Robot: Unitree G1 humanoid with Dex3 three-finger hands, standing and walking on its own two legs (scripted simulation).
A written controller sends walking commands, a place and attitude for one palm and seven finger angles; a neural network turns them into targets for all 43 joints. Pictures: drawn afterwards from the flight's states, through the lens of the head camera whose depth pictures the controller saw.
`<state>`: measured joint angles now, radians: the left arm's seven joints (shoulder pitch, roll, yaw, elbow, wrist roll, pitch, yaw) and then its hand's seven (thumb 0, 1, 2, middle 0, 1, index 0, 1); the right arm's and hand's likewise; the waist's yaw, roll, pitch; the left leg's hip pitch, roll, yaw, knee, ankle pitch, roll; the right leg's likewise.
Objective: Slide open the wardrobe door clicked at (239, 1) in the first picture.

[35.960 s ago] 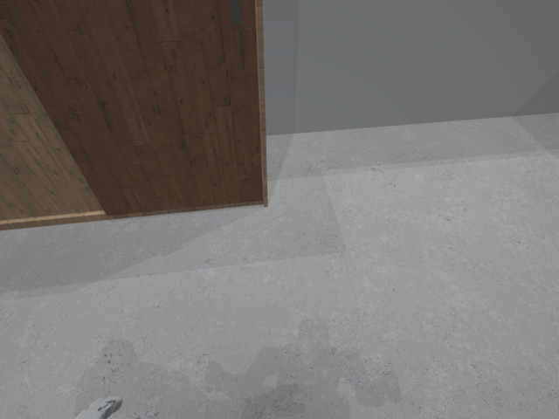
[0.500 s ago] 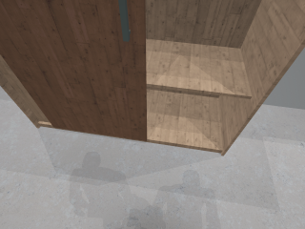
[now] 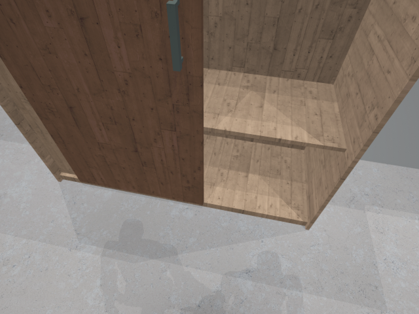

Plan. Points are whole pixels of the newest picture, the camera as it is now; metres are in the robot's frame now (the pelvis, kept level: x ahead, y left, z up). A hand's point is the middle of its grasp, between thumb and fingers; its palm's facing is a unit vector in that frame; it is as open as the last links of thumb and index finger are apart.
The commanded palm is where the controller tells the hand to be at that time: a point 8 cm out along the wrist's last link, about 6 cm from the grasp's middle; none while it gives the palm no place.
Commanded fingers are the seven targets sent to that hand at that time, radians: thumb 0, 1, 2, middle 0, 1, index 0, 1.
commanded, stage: let the arm hang, fingers relaxed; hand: right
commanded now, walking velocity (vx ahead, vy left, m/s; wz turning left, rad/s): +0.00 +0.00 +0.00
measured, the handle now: (177, 36) +0.73 +0.14 +0.18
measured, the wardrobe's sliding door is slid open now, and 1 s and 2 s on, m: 0.55 0.55 0.55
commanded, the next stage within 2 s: look to check the result in 0.08 s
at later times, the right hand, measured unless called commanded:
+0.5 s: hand out of the picture -0.01 -0.17 -0.18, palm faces +0.00 +0.99 -0.15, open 7.4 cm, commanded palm none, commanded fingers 0.00 -0.90 -0.90 0.20 0.30 0.20 0.30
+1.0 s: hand out of the picture +0.01 -0.18 -0.18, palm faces +0.00 +0.98 -0.17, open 7.4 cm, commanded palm none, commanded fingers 0.00 -0.90 -0.90 0.20 0.30 0.20 0.30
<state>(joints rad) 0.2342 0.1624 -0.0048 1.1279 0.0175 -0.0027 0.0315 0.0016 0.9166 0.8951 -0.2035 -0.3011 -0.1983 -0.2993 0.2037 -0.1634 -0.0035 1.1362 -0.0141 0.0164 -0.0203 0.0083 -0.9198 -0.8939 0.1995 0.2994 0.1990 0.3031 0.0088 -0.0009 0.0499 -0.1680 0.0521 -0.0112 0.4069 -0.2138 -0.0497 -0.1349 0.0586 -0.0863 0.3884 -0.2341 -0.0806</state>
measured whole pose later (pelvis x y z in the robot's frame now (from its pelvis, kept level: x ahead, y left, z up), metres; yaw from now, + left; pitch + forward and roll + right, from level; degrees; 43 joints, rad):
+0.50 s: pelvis +0.00 -0.01 +0.00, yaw +0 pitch -1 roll +0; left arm 0.25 0.14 0.00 1.14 0.01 -0.01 0.04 0.00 0.91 0.90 -0.20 -0.30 -0.20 -0.30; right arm 0.25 -0.13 0.00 1.16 -0.01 0.01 -0.03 0.01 -0.91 -0.89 0.20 0.30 0.20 0.30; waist 0.01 0.01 0.07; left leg -0.18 0.06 -0.02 0.41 -0.21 -0.06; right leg -0.14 0.06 -0.10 0.40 -0.24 -0.09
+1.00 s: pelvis +0.01 -0.01 +0.00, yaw +0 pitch -1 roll +0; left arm 0.24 0.15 0.00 1.14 0.01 -0.01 0.04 0.00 0.91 0.90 -0.20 -0.30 -0.20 -0.30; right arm 0.23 -0.15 0.00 1.15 -0.01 0.01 -0.03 0.01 -0.91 -0.89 0.20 0.30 0.20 0.30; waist 0.01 0.01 0.07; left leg -0.16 0.06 -0.02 0.41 -0.22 -0.06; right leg -0.13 0.07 -0.10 0.39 -0.24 -0.09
